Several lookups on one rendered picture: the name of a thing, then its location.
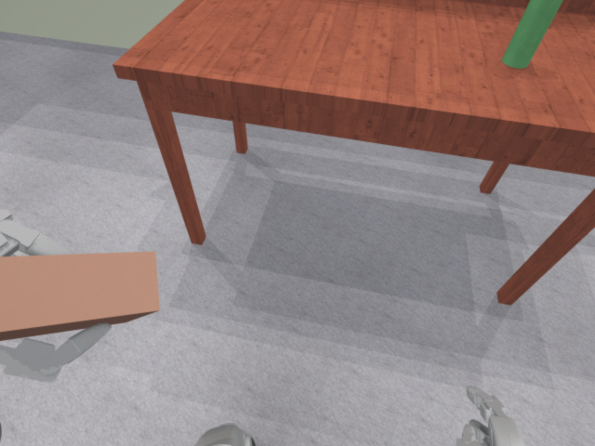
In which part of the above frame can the table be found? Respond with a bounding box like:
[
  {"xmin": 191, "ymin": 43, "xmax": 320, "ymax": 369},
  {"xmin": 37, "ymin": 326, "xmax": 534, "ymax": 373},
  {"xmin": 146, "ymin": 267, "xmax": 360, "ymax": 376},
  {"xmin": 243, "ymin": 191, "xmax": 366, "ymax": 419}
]
[{"xmin": 113, "ymin": 0, "xmax": 595, "ymax": 305}]

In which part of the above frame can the right robot hand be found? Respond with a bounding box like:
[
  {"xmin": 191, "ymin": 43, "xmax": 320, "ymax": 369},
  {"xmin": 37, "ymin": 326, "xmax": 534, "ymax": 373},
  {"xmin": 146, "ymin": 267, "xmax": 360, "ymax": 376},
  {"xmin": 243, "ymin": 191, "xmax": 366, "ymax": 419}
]
[{"xmin": 456, "ymin": 386, "xmax": 526, "ymax": 446}]

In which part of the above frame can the robot left thigh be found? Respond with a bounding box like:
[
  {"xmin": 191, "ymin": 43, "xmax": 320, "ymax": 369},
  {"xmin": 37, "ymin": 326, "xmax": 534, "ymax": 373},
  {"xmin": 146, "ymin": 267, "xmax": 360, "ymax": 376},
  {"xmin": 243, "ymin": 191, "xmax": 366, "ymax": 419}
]
[{"xmin": 194, "ymin": 425, "xmax": 252, "ymax": 446}]

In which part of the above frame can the robot left shin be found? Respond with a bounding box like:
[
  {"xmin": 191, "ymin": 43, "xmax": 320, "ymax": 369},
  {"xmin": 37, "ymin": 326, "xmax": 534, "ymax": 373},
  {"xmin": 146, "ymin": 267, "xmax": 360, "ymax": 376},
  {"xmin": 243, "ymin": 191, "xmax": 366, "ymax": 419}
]
[{"xmin": 219, "ymin": 422, "xmax": 241, "ymax": 429}]

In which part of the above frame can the left robot hand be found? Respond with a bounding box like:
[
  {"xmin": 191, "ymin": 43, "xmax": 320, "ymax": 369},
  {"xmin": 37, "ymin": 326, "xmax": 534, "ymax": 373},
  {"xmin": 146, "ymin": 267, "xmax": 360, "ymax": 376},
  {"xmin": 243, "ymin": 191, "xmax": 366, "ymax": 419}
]
[{"xmin": 0, "ymin": 209, "xmax": 112, "ymax": 384}]

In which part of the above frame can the sponge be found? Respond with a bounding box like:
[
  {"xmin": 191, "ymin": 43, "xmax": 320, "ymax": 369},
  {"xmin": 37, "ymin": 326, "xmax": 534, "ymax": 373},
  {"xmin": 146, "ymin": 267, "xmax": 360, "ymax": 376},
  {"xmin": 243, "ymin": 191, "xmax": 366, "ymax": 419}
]
[{"xmin": 0, "ymin": 251, "xmax": 160, "ymax": 341}]

